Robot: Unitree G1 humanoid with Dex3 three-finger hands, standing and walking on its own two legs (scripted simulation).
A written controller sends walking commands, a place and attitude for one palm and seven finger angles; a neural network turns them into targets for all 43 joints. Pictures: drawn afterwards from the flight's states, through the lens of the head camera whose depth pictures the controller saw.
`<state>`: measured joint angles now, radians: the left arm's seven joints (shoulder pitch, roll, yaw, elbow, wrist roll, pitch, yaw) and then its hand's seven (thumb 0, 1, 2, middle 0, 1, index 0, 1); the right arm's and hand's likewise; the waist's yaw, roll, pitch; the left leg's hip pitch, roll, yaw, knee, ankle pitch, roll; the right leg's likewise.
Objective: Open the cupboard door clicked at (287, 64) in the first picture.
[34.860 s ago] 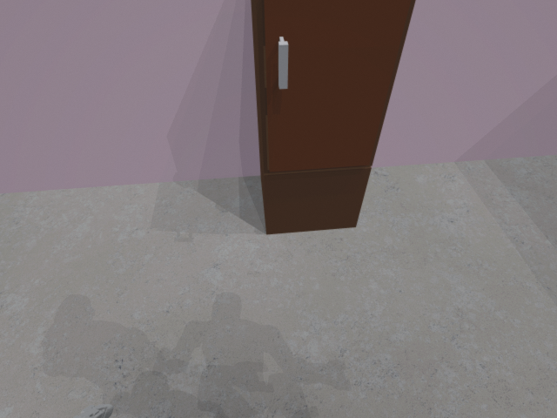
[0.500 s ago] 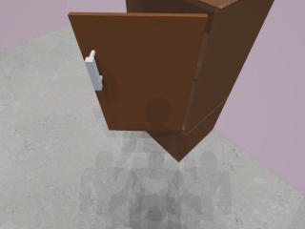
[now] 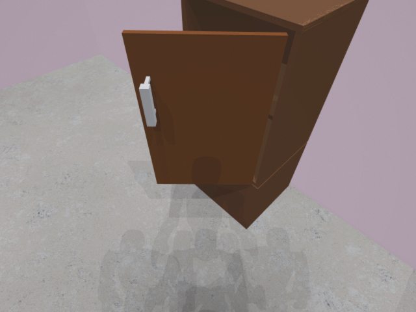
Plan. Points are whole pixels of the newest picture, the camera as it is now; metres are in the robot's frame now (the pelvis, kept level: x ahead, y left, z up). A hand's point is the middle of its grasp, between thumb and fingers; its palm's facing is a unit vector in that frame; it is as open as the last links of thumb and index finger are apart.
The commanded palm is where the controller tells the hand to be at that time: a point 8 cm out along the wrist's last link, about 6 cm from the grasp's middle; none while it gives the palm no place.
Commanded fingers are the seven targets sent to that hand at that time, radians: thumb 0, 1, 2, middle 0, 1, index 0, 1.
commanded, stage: come to a stop and stand still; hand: left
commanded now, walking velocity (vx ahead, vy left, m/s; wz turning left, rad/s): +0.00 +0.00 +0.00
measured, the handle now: (149, 101) +0.61 +0.21 +0.06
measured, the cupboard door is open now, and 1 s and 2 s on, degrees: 45 45 45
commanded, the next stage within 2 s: look again from close up in 0.14 s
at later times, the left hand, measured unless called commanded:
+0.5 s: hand out of the picture +0.00 +0.14 -0.17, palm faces +0.01 -0.98 -0.17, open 7.4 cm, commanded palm none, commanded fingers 0.00 0.90 0.90 -0.20 -0.30 -0.20 -0.30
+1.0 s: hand out of the picture +0.00 +0.12 -0.17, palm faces +0.04 -0.99 -0.16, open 7.4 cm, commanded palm none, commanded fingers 0.00 0.90 0.90 -0.20 -0.30 -0.20 -0.30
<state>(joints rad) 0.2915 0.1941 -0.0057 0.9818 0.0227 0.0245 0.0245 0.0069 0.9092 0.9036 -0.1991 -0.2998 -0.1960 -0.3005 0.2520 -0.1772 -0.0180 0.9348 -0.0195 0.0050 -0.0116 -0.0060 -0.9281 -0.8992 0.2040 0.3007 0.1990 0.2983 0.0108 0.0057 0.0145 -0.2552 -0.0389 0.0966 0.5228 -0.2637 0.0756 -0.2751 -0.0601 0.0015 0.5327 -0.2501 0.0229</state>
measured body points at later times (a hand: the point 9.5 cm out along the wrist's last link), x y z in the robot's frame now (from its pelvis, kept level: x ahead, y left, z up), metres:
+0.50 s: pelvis +0.00 -0.02 +0.01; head +0.00 -0.02 +0.46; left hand +0.00 +0.19 -0.15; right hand +0.01 -0.25 -0.15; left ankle +0.01 +0.07 -0.73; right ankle +0.02 -0.15 -0.73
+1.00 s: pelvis +0.01 -0.04 +0.01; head +0.01 -0.04 +0.46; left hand +0.00 +0.17 -0.16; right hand +0.00 -0.26 -0.15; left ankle +0.01 +0.07 -0.73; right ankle +0.02 -0.15 -0.73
